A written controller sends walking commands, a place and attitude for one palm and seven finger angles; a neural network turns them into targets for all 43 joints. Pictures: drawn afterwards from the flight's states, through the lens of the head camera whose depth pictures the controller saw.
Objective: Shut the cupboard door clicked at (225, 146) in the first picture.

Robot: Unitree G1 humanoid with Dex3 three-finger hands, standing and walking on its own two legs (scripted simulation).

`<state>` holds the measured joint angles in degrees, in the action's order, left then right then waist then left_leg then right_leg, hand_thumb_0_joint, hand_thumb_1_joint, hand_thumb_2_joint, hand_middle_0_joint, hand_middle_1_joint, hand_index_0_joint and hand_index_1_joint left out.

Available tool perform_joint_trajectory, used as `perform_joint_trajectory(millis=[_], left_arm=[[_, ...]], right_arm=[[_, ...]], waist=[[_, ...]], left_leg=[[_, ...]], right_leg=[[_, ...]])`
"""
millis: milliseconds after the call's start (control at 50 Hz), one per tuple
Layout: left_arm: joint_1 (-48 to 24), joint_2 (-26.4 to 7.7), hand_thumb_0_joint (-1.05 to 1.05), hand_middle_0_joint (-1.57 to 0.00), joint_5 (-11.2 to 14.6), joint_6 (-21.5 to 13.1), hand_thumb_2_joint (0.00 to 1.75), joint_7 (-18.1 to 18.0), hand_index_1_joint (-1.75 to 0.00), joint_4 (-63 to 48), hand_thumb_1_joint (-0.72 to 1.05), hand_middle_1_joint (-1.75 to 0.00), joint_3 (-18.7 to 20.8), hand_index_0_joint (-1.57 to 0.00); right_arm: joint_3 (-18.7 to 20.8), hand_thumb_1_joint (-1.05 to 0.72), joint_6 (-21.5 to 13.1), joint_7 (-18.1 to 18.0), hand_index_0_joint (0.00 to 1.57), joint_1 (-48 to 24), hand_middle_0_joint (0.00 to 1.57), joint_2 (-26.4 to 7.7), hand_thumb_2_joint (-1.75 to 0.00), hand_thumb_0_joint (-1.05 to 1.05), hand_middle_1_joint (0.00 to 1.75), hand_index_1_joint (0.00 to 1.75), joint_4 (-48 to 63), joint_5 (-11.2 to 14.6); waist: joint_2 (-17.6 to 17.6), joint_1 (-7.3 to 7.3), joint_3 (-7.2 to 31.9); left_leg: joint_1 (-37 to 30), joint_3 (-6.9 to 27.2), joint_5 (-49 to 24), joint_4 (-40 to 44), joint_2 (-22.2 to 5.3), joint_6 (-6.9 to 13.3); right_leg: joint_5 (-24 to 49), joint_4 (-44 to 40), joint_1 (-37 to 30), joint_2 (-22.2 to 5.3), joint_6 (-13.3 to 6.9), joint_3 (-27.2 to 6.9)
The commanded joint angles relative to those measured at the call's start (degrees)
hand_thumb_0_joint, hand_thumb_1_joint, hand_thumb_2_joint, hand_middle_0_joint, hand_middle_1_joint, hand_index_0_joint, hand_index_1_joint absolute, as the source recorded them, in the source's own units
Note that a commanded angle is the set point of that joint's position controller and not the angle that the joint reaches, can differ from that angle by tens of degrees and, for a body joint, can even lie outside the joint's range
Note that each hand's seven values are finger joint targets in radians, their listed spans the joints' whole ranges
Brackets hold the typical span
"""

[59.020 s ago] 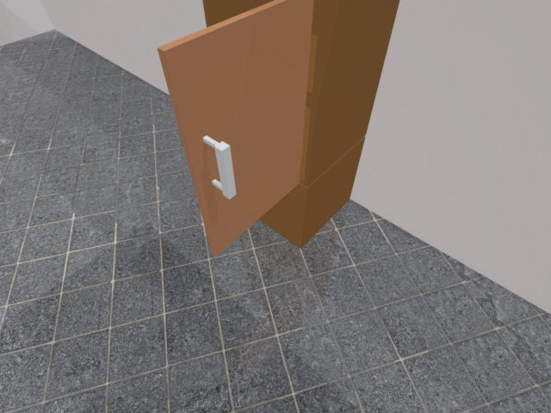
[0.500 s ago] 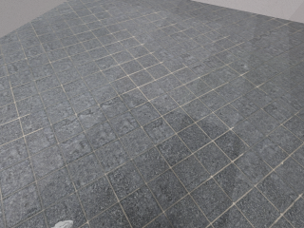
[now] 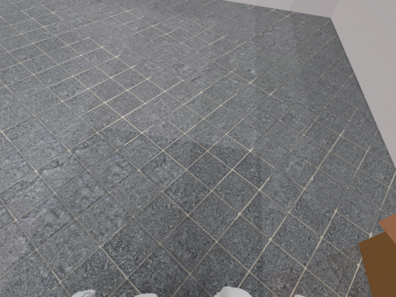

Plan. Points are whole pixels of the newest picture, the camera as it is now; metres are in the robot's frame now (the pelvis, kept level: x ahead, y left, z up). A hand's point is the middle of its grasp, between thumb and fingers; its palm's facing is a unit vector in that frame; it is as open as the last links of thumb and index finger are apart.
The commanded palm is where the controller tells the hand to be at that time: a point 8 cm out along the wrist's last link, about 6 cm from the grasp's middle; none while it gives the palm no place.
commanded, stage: turn to face it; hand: left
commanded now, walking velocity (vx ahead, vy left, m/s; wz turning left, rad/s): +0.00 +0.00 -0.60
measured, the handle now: out of the picture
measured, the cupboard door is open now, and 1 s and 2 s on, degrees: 29 29 29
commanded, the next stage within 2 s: take the last steps up to it in 1.82 s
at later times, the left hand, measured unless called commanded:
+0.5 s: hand (140, 293) +0.14 +0.12 -0.14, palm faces -0.28 -0.92 -0.26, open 7.4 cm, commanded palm none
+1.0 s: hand (139, 256) +0.22 +0.14 -0.16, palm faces -0.53 -0.82 -0.21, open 7.4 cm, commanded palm none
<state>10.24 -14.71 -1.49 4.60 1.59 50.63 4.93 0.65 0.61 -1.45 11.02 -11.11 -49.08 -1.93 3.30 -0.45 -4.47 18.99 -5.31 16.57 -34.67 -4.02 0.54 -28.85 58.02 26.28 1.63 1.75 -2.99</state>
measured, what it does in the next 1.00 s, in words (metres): steps on the spot, turning right: right foot, then left foot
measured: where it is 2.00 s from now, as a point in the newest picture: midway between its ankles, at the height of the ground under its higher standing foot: outside the picture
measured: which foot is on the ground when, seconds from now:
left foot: down 0.00-0.30, up 0.32-0.72, down 0.74-1.00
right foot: up 0.00-0.28, down 0.30-0.74, up 0.76-1.00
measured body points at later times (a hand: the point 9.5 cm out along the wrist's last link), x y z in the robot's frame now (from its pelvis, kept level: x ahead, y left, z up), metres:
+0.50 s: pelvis +0.00 -0.04 +0.01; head +0.04 -0.07 +0.45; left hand +0.16 +0.17 -0.12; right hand -0.01 -0.32 -0.14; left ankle +0.03 +0.10 -0.65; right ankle -0.04 -0.13 -0.73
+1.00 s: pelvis +0.03 +0.00 +0.01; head +0.09 +0.00 +0.46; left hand +0.25 +0.19 -0.14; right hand -0.04 -0.25 -0.11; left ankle +0.09 +0.08 -0.73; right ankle -0.09 -0.11 -0.64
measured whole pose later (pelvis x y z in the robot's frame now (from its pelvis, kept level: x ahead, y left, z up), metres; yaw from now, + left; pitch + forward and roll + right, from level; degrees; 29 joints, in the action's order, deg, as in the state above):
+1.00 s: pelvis +0.03 +0.00 +0.01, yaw -36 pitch +1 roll -3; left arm 11.0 -16.5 -1.5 5.0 2.5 51.2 6.1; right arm 0.5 0.9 -1.8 11.1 -10.8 -49.1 -1.8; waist 1.3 -1.2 -4.8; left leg 14.4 -10.2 14.7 -28.5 -6.8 1.2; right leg -24.8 62.9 27.5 -1.9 3.7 0.6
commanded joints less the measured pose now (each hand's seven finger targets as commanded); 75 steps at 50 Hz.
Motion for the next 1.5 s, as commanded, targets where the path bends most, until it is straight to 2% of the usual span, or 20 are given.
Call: perform_joint_trajectory(millis=[0,180,240,260,280,300,340,420,580,680,720,760,840,1060,1140,1160,1180,1200,1320,1480], left_arm=[[-0.5,-4.5,0.00,-0.20,0.2,-1.0,0.90,0.7,-0.30,-5.1,0.90,-0.30,1.6,-0.20],[-3.8,-2.0,0.00,-0.20,0.4,-1.5,0.90,1.0,-0.30,-6.1,0.90,-0.30,0.4,-0.20],[1.3,-3.4,0.00,-0.20,0.4,-2.1,0.90,0.7,-0.30,-4.7,0.90,-0.30,0.8,-0.20],[5.5,-7.0,0.00,-0.20,0.1,-2.6,0.90,0.3,-0.30,-3.4,0.90,-0.30,1.4,-0.20],[8.0,-13.5,0.00,-0.20,-0.5,-3.4,0.90,-0.5,-0.30,-2.5,0.90,-0.30,2.6,-0.20],[9.8,-15.2,0.00,-0.20,0.4,-3.3,0.90,-1.4,-0.30,-1.9,0.90,-0.30,2.8,-0.20],[4.6,-12.1,0.00,-0.20,0.2,-3.3,0.90,-2.2,-0.30,-3.3,0.90,-0.30,2.4,-0.20],[1.2,-8.0,0.00,-0.20,0.7,-4.0,0.90,-2.3,-0.30,-4.5,0.90,-0.30,1.0,-0.20],[4.2,-9.6,0.00,-0.20,0.0,-3.6,0.90,-2.3,-0.30,-3.4,0.90,-0.30,1.8,-0.20],[-0.8,-9.3,0.00,-0.20,0.4,-2.7,0.90,-2.1,-0.30,-4.2,0.90,-0.30,1.9,-0.20],[1.9,-3.6,0.00,-0.20,1.4,-2.3,0.90,-1.3,-0.30,-5.6,0.90,-0.30,0.7,-0.20],[2.1,-5.8,0.00,-0.20,0.3,-2.2,0.90,-1.0,-0.30,-5.7,0.90,-0.30,1.2,-0.20],[1.9,-5.2,0.00,-0.20,0.0,-1.1,0.90,0.6,-0.30,-3.7,0.90,-0.30,1.9,-0.20],[-3.8,-2.6,0.00,-0.20,0.3,-1.2,0.90,0.9,-0.30,-5.3,0.90,-0.30,0.4,-0.20],[1.1,-3.9,0.00,-0.20,0.4,-2.1,0.90,0.5,-0.30,-3.9,0.90,-0.30,0.7,-0.20],[5.2,-8.1,0.00,-0.20,0.0,-2.8,0.90,0.1,-0.30,-2.7,0.90,-0.30,1.2,-0.20],[7.9,-14.6,0.00,-0.20,-0.5,-3.6,0.90,-0.8,-0.30,-1.9,0.90,-0.30,2.5,-0.20],[9.5,-16.0,0.00,-0.20,0.5,-3.4,0.90,-1.6,-0.30,-1.3,0.90,-0.30,2.5,-0.20],[-0.9,-8.8,0.00,-0.20,0.6,-3.9,0.90,-2.3,-0.30,-4.4,0.90,-0.30,0.7,-0.20],[1.8,-9.7,0.00,-0.20,-0.1,-3.7,0.90,-2.2,-0.30,-3.3,0.90,-0.30,1.5,-0.20]], right_arm=[[3.0,-0.90,-1.1,-1.3,0.20,0.8,0.20,-11.9,-0.90,0.00,0.30,0.30,4.2,-0.1],[4.7,-0.90,-0.3,-0.4,0.20,5.1,0.20,-13.7,-0.90,0.00,0.30,0.30,1.0,0.0],[5.2,-0.90,0.0,0.1,0.20,2.9,0.20,-14.4,-0.90,0.00,0.30,0.30,1.1,0.5],[5.1,-0.90,0.2,0.4,0.20,1.8,0.20,-12.7,-0.90,0.00,0.30,0.30,1.7,1.1],[3.8,-0.90,0.4,0.6,0.20,-0.6,0.20,-7.3,-0.90,0.00,0.30,0.30,4.4,1.3],[3.4,-0.90,1.0,0.2,0.20,-3.7,0.20,-8.4,-0.90,0.00,0.30,0.30,5.8,1.1],[3.5,-0.90,1.5,-0.1,0.20,-3.4,0.20,-7.9,-0.90,0.00,0.30,0.30,4.8,1.1],[3.7,-0.90,1.5,0.5,0.20,-1.2,0.20,-8.2,-0.90,0.00,0.30,0.30,2.2,0.9],[3.4,-0.90,1.0,0.0,0.20,-5.2,0.20,-7.4,-0.90,0.00,0.30,0.30,4.3,1.4],[3.5,-0.90,0.1,-0.5,0.20,1.6,0.20,-7.7,-0.90,0.00,0.30,0.30,2.6,1.9],[4.8,-0.90,-0.9,-0.8,0.20,4.9,0.20,-16.8,-0.90,0.00,0.30,0.30,2.6,0.7],[4.0,-0.90,-0.2,-0.8,0.20,2.5,0.20,-15.5,-0.90,0.00,0.30,0.30,4.4,0.2],[2.9,-0.90,-0.7,-1.4,0.20,-1.6,0.20,-11.7,-0.90,0.00,0.30,0.30,5.1,0.1],[4.6,-0.90,-0.3,-0.3,0.20,4.3,0.20,-13.6,-0.90,0.00,0.30,0.30,0.7,0.1],[5.1,-0.90,-0.1,0.2,0.20,2.6,0.20,-14.5,-0.90,0.00,0.30,0.30,0.4,0.6],[4.9,-0.90,0.1,0.6,0.20,2.6,0.20,-12.6,-0.90,0.00,0.30,0.30,1.0,1.1],[3.5,-0.90,0.2,0.8,0.20,-0.6,0.20,-7.3,-0.90,0.00,0.30,0.30,4.0,1.2],[3.2,-0.90,1.0,0.2,0.20,-2.2,0.20,-9.1,-0.90,0.00,0.30,0.30,4.7,1.1],[3.5,-0.90,1.7,0.6,0.20,1.1,0.20,-8.7,-0.90,0.00,0.30,0.30,1.3,0.9],[3.2,-0.90,1.1,0.3,0.20,-2.0,0.20,-7.4,-0.90,0.00,0.30,0.30,2.8,1.3]], waist=[[-14.4,0.22,5.4],[-16.2,3.14,7.5],[-13.6,-0.03,9.2],[-6.2,-2.20,9.8],[14.4,-4.17,7.8],[14.4,-5.33,7.1],[12.7,-2.17,5.0],[6.0,0.33,6.9],[4.1,-1.52,7.2],[4.8,2.47,7.3],[-21.1,2.73,10.3],[-13.0,1.55,7.2],[-14.5,-0.24,5.2],[-16.2,2.67,6.5],[-13.2,-0.53,8.9],[-3.7,-2.48,10.3],[15.5,-4.67,8.0],[13.5,-5.23,8.6],[6.0,1.10,7.2],[4.3,-0.59,6.7]], left_leg=[[-9.2,9.3,-20.3,16.2,-15.4,6.0],[-13.9,1.5,-22.6,11.2,-17.3,6.4],[-9.1,-2.3,-19.1,3.6,-16.0,2.6],[-2.5,-4.5,-10.8,-4.2,-13.0,-0.6],[13.5,-7.5,17.1,-17.6,-3.9,-4.4],[17.1,-0.2,21.6,-27.7,-1.3,-4.6],[21.0,5.4,14.6,-33.6,-2.6,-4.4],[16.5,5.1,4.3,-31.0,-1.9,-6.1],[12.0,4.9,8.0,-16.0,1.2,-5.8],[-6.9,4.4,-3.2,6.6,2.9,-4.5],[-19.9,25.5,-13.6,17.7,-19.2,3.3],[-9.2,23.3,-11.4,18.2,-22.9,8.9],[-9.6,9.6,-19.3,16.5,-14.9,6.2],[-13.3,0.9,-22.0,12.6,-17.4,6.6],[-8.3,-3.1,-19.0,3.2,-16.3,2.3],[-0.9,-5.6,-10.2,-5.6,-12.8,-1.2],[15.6,-7.9,19.2,-19.6,-3.0,-4.9],[17.5,0.3,21.7,-28.9,-1.9,-4.7],[14.9,4.4,4.6,-30.3,-2.2,-6.3],[10.5,4.0,7.6,-15.4,0.8,-5.8]], right_leg=[[2.6,11.3,5.8,-3.5,1.3,1.7],[1.9,-12.9,-2.6,-2.4,0.5,8.7],[14.3,-28.3,-13.9,-1.5,-1.1,9.7],[21.0,-35.5,-21.7,-5.3,-2.7,4.1],[36.0,-40.7,-28.2,-20.1,-8.1,-16.7],[47.5,-39.4,-24.2,-24.7,-13.3,-21.1],[38.0,-39.9,-22.0,-20.0,-13.3,-17.6],[45.9,-36.2,-21.7,-13.8,-10.8,-8.7],[42.8,-35.1,-21.9,-14.6,-13.8,-17.2],[36.5,-29.6,-9.7,-10.0,-8.4,-17.4],[-1.8,-10.4,6.3,3.3,-1.3,-3.8],[-5.2,6.0,3.4,-1.6,-0.5,-1.5],[3.1,11.9,5.9,-3.0,1.5,1.0],[2.6,-9.5,-1.2,-3.4,1.0,8.0],[14.8,-28.7,-14.9,-2.2,-1.3,9.0],[22.1,-36.3,-24.2,-7.1,-3.2,2.5],[39.8,-40.1,-29.3,-21.7,-9.2,-18.7],[48.0,-38.9,-25.4,-25.5,-14.0,-20.7],[42.5,-36.9,-19.3,-13.9,-11.1,-8.0],[36.0,-36.8,-19.0,-14.4,-13.6,-15.5]])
